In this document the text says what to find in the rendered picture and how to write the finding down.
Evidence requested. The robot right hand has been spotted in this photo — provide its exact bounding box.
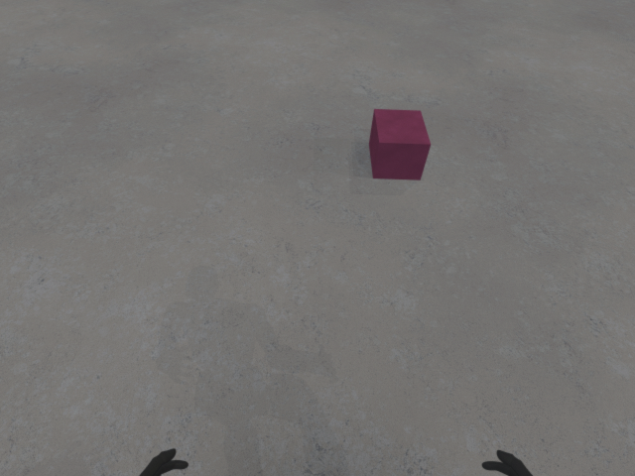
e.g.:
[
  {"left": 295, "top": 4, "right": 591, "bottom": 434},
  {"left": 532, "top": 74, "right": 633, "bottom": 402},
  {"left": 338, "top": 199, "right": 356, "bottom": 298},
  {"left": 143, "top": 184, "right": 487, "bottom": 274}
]
[{"left": 482, "top": 450, "right": 533, "bottom": 476}]

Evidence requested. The carton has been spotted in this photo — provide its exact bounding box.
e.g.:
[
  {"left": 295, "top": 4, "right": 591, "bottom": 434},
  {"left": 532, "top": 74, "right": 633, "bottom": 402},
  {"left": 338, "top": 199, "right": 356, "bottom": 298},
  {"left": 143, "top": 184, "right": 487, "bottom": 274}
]
[{"left": 369, "top": 109, "right": 431, "bottom": 180}]

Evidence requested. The robot left hand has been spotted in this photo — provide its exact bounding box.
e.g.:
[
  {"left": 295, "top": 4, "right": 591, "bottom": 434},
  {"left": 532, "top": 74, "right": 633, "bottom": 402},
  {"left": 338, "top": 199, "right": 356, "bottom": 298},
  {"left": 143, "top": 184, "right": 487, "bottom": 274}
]
[{"left": 139, "top": 448, "right": 189, "bottom": 476}]

